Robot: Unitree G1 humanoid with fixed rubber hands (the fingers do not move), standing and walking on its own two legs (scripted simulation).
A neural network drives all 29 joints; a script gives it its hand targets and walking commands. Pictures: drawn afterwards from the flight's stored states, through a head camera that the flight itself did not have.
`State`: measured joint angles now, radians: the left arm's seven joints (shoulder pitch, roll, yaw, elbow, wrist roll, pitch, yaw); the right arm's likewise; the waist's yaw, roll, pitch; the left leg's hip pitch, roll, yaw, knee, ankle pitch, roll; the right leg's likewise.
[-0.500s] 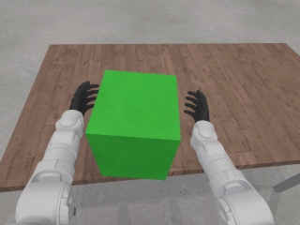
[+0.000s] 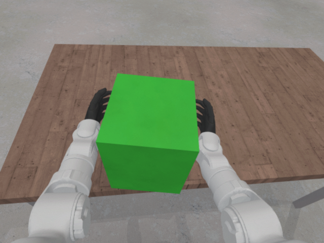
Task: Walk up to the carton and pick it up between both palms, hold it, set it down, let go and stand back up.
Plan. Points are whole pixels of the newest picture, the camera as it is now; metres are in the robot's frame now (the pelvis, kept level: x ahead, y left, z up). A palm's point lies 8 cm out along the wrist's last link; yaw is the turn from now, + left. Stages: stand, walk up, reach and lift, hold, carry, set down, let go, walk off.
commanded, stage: reach and lift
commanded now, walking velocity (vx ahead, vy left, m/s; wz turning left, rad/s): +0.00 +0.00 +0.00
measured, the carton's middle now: (150, 137) +0.39 +0.01 +0.02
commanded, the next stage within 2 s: none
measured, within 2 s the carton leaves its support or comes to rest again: leaves its support in 1.32 s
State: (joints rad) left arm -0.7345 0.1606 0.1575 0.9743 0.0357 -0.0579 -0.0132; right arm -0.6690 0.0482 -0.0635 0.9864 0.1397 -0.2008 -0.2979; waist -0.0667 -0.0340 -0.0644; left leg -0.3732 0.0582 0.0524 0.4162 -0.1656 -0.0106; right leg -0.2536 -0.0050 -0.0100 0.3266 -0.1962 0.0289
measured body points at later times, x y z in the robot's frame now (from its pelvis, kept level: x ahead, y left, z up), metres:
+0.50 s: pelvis +0.01 +0.00 +0.01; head +0.04 +0.03 +0.45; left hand +0.43 +0.16 +0.07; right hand +0.38 -0.14 +0.06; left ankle +0.02 +0.12 -0.74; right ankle -0.03 -0.14 -0.74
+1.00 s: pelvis +0.01 -0.01 +0.01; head +0.04 +0.03 +0.45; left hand +0.42 +0.16 +0.07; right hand +0.38 -0.14 +0.07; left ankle +0.02 +0.12 -0.74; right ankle -0.03 -0.14 -0.74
